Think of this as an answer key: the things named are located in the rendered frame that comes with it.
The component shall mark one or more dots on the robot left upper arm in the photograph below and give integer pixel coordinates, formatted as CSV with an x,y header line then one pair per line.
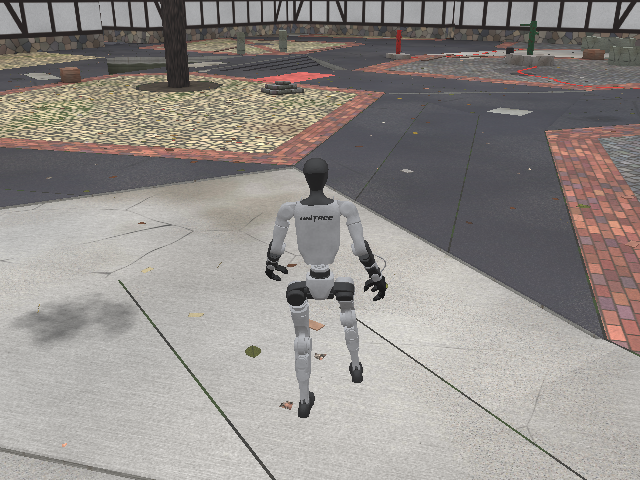
x,y
285,213

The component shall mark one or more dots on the robot shin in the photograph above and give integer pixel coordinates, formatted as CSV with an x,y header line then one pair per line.
x,y
352,341
303,371

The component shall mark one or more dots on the robot left hand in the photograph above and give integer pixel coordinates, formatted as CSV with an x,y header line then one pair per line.
x,y
271,275

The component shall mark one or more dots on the robot right hand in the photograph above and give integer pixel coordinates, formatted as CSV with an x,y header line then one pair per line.
x,y
379,285

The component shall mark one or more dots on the left robot forearm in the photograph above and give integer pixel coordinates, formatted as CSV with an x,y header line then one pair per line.
x,y
272,259

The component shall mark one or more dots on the robot right upper arm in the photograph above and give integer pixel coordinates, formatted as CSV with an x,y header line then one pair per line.
x,y
349,210

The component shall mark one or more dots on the robot left shin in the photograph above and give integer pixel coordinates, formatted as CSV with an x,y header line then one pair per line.
x,y
303,371

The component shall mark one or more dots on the robot right shin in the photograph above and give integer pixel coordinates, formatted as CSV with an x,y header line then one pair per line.
x,y
352,341

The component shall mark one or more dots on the right robot forearm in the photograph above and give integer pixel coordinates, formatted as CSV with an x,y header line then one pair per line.
x,y
370,264

